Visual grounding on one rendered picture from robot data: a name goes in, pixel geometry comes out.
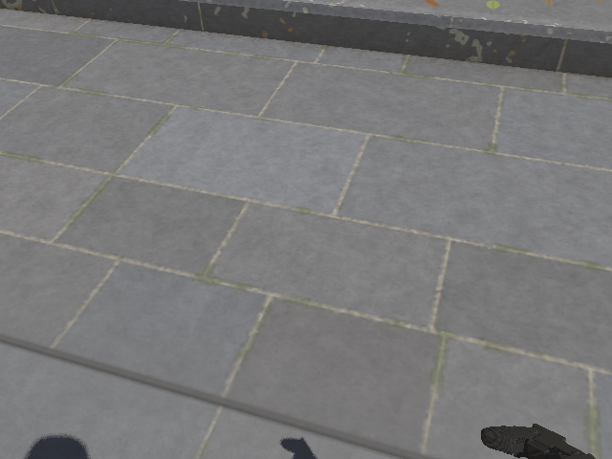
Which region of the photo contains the robot right hand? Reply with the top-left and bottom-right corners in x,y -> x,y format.
481,424 -> 596,459

